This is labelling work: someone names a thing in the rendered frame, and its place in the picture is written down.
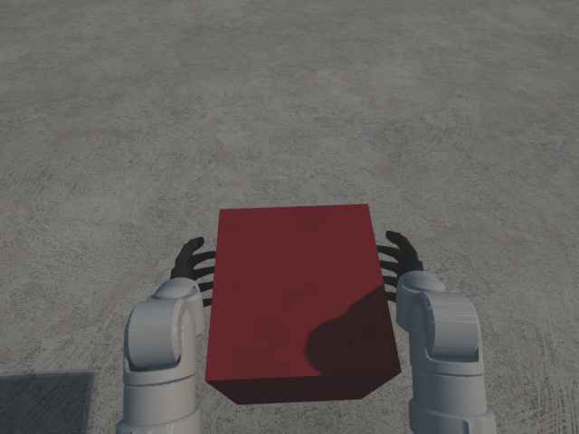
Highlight right robot hand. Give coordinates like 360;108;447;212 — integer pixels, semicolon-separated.
376;231;423;303

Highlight left robot hand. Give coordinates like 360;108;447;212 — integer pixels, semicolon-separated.
170;237;216;307

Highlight right robot forearm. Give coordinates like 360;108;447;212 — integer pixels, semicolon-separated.
396;270;497;434

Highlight left robot forearm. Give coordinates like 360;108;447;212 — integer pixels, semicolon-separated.
116;278;205;434

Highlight carton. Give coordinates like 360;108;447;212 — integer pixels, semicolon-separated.
204;204;402;405

